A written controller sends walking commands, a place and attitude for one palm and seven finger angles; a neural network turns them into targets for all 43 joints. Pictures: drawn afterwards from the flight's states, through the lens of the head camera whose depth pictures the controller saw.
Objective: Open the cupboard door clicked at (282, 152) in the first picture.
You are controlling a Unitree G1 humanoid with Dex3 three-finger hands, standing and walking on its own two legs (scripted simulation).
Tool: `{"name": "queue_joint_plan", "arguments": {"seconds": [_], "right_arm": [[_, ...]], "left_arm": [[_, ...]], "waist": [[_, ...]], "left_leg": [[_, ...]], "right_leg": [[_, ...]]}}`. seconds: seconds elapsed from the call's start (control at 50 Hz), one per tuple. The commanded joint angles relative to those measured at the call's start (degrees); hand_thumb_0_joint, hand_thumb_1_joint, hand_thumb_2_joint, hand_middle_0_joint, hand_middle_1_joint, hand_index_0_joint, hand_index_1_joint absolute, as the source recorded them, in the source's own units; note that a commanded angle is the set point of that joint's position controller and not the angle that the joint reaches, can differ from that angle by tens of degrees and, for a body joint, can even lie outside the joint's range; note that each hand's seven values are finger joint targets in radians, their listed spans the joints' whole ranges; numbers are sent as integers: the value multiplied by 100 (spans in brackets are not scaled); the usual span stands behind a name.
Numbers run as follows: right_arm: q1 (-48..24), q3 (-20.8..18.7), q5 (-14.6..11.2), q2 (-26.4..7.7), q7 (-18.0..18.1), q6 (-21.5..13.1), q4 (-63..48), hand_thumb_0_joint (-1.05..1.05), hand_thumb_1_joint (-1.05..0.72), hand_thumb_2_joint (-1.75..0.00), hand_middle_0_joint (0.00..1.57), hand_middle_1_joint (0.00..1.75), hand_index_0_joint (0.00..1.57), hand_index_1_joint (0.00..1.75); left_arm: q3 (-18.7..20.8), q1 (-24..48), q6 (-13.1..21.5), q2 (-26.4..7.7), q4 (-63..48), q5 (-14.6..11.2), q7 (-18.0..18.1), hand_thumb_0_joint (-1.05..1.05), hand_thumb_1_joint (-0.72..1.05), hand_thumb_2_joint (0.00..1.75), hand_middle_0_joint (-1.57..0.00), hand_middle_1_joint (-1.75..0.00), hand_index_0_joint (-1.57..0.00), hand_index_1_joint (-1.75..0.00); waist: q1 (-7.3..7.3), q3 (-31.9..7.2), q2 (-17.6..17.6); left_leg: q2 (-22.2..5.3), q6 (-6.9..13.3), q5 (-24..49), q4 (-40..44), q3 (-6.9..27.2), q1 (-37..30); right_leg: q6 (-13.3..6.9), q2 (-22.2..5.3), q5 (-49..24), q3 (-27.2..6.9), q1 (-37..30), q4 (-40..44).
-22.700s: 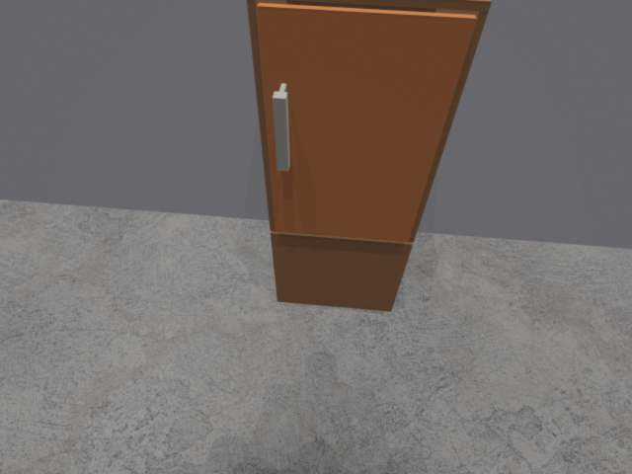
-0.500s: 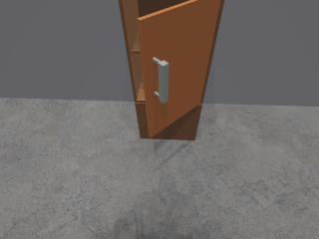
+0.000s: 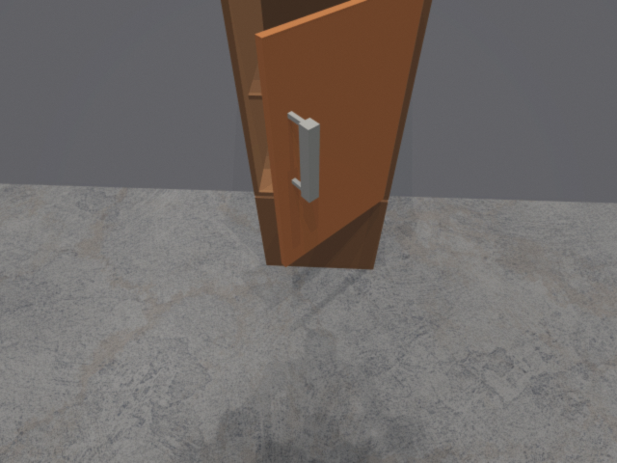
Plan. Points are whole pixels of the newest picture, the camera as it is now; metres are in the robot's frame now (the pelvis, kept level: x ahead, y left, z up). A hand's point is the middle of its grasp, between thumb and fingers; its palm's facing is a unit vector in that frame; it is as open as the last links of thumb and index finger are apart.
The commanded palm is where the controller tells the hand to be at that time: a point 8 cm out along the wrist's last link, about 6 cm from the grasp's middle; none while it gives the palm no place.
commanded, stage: look to check the result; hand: left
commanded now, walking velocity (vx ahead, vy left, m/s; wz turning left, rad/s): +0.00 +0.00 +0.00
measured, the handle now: (302, 158) +0.63 +0.05 +0.01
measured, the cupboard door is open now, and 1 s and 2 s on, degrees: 44 44 44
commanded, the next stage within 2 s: walk to a spot facing it in 0.32 s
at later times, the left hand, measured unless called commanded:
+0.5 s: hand out of the picture +0.08 +0.21 -0.16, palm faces +0.00 -0.96 -0.29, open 7.4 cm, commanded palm none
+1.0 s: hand out of the picture +0.11 +0.17 -0.18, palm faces -0.17 -0.94 -0.28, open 7.4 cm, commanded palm none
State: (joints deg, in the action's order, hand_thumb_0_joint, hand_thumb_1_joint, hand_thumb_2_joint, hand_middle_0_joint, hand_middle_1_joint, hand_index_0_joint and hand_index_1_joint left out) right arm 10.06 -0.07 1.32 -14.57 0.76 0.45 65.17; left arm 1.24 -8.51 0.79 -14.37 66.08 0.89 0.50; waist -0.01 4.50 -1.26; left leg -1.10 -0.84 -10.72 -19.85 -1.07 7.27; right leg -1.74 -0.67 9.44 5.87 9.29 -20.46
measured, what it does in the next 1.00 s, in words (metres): lifts its left foot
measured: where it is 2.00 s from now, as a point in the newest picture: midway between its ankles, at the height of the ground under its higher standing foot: outside the picture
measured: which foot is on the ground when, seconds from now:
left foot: down 0.00-0.92, up 0.94-1.00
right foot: down 0.00-1.00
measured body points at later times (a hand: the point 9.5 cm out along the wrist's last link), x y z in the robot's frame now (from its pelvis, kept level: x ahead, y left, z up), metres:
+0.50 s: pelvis +0.02 +0.00 +0.00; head +0.04 -0.01 +0.45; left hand +0.08 +0.26 -0.14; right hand +0.07 -0.27 -0.15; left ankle +0.00 +0.13 -0.75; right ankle +0.02 -0.10 -0.75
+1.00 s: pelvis +0.00 -0.03 -0.02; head +0.05 -0.06 +0.42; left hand +0.12 +0.22 -0.16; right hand -0.02 -0.28 -0.19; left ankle -0.01 +0.13 -0.70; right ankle -0.01 -0.11 -0.75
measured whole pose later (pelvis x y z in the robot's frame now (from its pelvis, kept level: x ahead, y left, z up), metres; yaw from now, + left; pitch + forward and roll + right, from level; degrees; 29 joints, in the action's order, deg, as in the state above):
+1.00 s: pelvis +0.00 -0.03 -0.02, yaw -13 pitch -1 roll +1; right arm 11.6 -3.5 1.0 -13.4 2.0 3.8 58.0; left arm 4.6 -10.2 -1.9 -11.8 54.6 1.5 -0.3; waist 0.7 8.2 -2.0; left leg -4.7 -2.4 -29.1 -57.3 -3.2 21.5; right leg -3.4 2.0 18.7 0.2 18.1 -37.7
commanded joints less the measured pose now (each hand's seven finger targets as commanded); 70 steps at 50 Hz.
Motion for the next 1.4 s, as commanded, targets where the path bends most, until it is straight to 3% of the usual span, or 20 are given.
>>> {"name": "queue_joint_plan", "arguments": {"seconds": [0.0, 0.42, 0.5, 0.62, 0.72, 0.78, 0.82, 0.86, 0.88, 0.9, 0.92, 0.94, 1.02, 1.14, 1.22, 1.24, 1.26, 1.28, 1.3, 1.38], "right_arm": [[45, -151, -15, -811, 35, -95, -200, 0, -90, -90, 20, 30, 20, 30], [-77, -138, -20, -876, 54, -116, -195, 0, -90, -90, 20, 30, 20, 30], [252, -98, -9, -429, 106, -18, -165, 0, -90, -90, 20, 30, 20, 30], [423, -326, -18, -566, 203, 82, -578, 0, -90, -90, 20, 30, 20, 30], [479, -449, 33, -799, 240, 46, -850, 0, -90, -90, 20, 30, 20, 30], [442, -479, 76, -864, 258, -30, -985, 0, -90, -90, 20, 30, 20, 30], [203, -498, 111, -891, 252, -50, -1087, 0, -90, -90, 20, 30, 20, 30], [84, -513, 57, -917, 234, -9, -1132, 0, -90, -90, 20, 30, 20, 30], [59, -518, -36, -674, 203, 32, -1292, 0, -90, -90, 20, 30, 20, 30], [-158, -483, -95, -380, 154, 72, -1484, 0, -90, -90, 20, 30, 20, 30], [-112, -483, -80, -415, 138, 141, -1460, 0, -90, -90, 20, 30, 20, 30], [-287, -506, -66, -395, 145, 148, -1455, 0, -90, -90, 20, 30, 20, 30], [-177, -434, -62, -208, 108, 117, -1411, 0, -90, -90, 20, 30, 20, 30], [-407, -423, -137, -188, 150, 55, -1627, 0, -90, -90, 20, 30, 20, 30], [146, -428, -159, -287, 207, -13, -1528, 0, -90, -90, 20, 30, 20, 30], [379, -460, -125, -569, 243, -69, -1485, 0, -90, -90, 20, 30, 20, 30], [370, -561, -4, -1155, 265, -109, -1563, 0, -90, -90, 20, 30, 20, 30], [419, -577, 11, -1330, 283, -76, -1688, 0, -90, -90, 20, 30, 20, 30], [321, -559, 86, -1310, 251, -111, -1765, 0, -90, -90, 20, 30, 20, 30], [-112, -458, 110, -886, 234, -94, -1855, 0, -90, -90, 20, 30, 20, 30]], "left_arm": [[144, 9, 96, -986, -257, -26, 69, 0, 90, 90, -20, -30, -20, -30], [133, 46, 122, -1033, -264, -35, 86, 0, 90, 90, -20, -30, -20, -30], [122, -95, -28, -667, -312, -29, 101, 0, 90, 90, -20, -30, -20, -30], [351, -172, -237, -812, -763, 32, 34, 0, 90, 90, -20, -30, -20, -30], [403, -73, -321, -555, -1189, 43, -67, 0, 90, 90, -20, -30, -20, -30], [446, 50, -395, -374, -1411, 41, -117, 0, 90, 90, -20, -30, -20, -30], [437, -139, -353, -243, -1427, 29, -160, 0, 90, 90, -20, -30, -20, -30], [496, -734, -288, -345, -1274, 37, -171, 0, 90, 90, -20, -30, -20, -30], [598, -1061, -211, -855, -1223, 93, -103, 0, 90, 90, -20, -30, -20, -30], [675, -1198, -202, -1322, -1192, 62, -24, 0, 90, 90, -20, -30, -20, -30], [664, -1124, -238, -1362, -1272, 22, 5, 0, 90, 90, -20, -30, -20, -30], [657, -738, -245, -1106, -1368, 53, 59, 0, 90, 90, -20, -30, -20, -30], [597, -446, -176, -850, -1543, 65, 103, 0, 90, 90, -20, -30, -20, -30], [658, -666, -214, -996, -1504, 84, 60, 0, 90, 90, -20, -30, -20, -30], [634, -257, -271, -911, -1654, 34, 36, 0, 90, 90, -20, -30, -20, -30], [580, -188, -289, -715, -1754, -7, 15, 0, 90, 90, -20, -30, -20, -30], [502, -259, -295, -375, -1896, -61, -78, 0, 90, 90, -20, -30, -20, -30], [503, -82, -254, -536, -2052, -10, -125, 0, 90, 90, -20, -30, -20, -30], [546, -6, -236, -606, -2100, 45, -183, 0, 90, 90, -20, -30, -20, -30], [484, -3, -307, -369, -1963, 17, -287, 0, 90, 90, -20, -30, -20, -30]], "waist": [[-25, -405, 92], [-17, -473, 51], [-67, -426, 95], [-85, -387, 411], [-107, -293, -587], [-41, -260, -1055], [124, -304, -829], [356, -455, -403], [453, -495, 1151], [538, -351, 2076], [494, -299, 1260], [310, -200, 1314], [92, -698, 648], [222, -762, 969], [-156, -754, 826], [-274, -770, 160], [-226, -651, -1553], [-240, -557, -1382], [-198, -562, -799], [74, -505, -1200]], "left_leg": [[-518, 190, 519, 361, 441, 93], [-569, 157, 891, 421, 417, -89], [-624, 63, 823, 92, 92, -87], [-683, 101, 226, -524, -274, 168], [-1472, 505, -9, 42, 391, 84], [-2327, 1173, 1307, 295, 752, 46], [-2099, 936, 2061, -224, 159, 125], [-1583, 432, 1628, -1248, -420, 475], [-799, -2, 68, -2580, -864, 1377], [-106, -207, -2624, -3894, -695, 2243], [-235, -140, -2499, -4538, 38, 2340], [-300, -137, -2089, -4812, 240, 2586], [-258, -234, -1464, -4133, 155, 2128], [2, -196, -1521, -2706, 143, 1788], [33, -116, -555, -787, 195, 306], [-544, 68, -525, -36, 734, -502], [-2035, 643, -360, 584, 2310, -905], [-2857, 1187, 9, 670, 2716, -233], [-2805, 1453, 400, 547, 2597, 130], [-1595, 775, 2563, -293, 346, 155]], "right_leg": [[-101, -710, -162, -759, -207, 520], [-91, -719, -905, -723, -428, 486], [-64, -687, -1330, -898, -190, 221], [-227, -643, -1434, -1316, 302, -285], [-37, -4, -408, -980, 1204, -1528], [96, -4, 2058, -730, 1678, -3399], [86, -115, 1964, -555, 1222, -2696], [55, -6, 534, -367, 217, -1198], [-264, -832, -1180, -1860, -401, -85], [-970, -2022, -2375, -3426, -342, 392], [-1295, -1961, -1014, -3493, -19, 427], [-1242, -1598, -619, -3495, 130, 359], [-1020, -1140, -1302, -2787, -22, 75], [-1023, -955, -1979, -3141, -329, -95], [-535, -594, -1449, -3110, 689, -452], [-243, -133, -476, -2714, 1573, -862], [143, 648, 1521, -1685, 2627, -2003], [360, 400, 2517, -1031, 2503, -3230], [398, 234, 2432, -992, 2453, -4044], [487, 30, 1926, -483, 2039, -3763]]}}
